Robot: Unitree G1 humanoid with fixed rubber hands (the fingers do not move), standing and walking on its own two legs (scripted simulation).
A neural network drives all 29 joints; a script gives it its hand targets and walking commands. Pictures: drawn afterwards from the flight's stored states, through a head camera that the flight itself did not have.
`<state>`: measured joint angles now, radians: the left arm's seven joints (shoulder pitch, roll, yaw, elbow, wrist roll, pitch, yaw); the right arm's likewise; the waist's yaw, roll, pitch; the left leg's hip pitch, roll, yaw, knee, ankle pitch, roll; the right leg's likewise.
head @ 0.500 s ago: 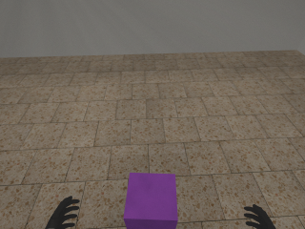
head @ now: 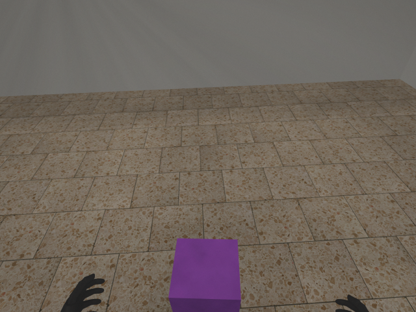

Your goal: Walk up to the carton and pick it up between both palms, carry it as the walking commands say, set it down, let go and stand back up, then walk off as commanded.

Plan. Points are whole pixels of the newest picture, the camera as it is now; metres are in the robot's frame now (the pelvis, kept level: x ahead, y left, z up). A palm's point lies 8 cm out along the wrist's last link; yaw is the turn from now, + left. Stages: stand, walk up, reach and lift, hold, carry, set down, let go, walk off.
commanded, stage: stand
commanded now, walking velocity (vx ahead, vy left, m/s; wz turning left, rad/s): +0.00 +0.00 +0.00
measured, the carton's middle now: (206, 282) +0.46 +0.05 -0.61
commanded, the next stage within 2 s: walk off in 0.62 s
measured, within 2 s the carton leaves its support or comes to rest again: neither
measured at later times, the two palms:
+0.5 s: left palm out of the picture +0.12 +0.30 -0.06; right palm out of the picture +0.09 -0.26 -0.07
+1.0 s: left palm out of the picture +0.08 +0.28 -0.08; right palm out of the picture +0.06 -0.26 -0.09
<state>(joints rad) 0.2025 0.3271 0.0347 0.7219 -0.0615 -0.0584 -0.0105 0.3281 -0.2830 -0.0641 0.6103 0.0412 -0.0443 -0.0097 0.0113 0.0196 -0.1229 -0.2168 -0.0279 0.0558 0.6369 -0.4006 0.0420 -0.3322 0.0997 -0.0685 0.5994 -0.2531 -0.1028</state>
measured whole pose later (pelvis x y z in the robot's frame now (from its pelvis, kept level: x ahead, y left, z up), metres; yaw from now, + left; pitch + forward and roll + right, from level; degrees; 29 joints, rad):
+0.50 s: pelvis -0.01 +0.01 +0.00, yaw +0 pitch -2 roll -1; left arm 0.20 0.34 0.03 0.79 -0.06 -0.07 -0.01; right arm 0.36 -0.28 -0.06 0.65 0.04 -0.06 0.00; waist 0.01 0.02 -0.12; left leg -0.22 -0.03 0.06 0.62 -0.37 0.05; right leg -0.31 0.10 -0.07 0.54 -0.20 -0.10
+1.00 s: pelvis -0.03 +0.01 +0.01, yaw +0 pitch -1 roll +0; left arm 0.22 0.29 -0.01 0.83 -0.06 0.00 0.01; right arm 0.36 -0.28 -0.06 0.69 0.04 0.06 0.00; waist 0.01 0.02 -0.12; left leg -0.27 -0.01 0.06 0.70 -0.42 0.05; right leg -0.31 0.09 -0.07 0.47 -0.14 -0.10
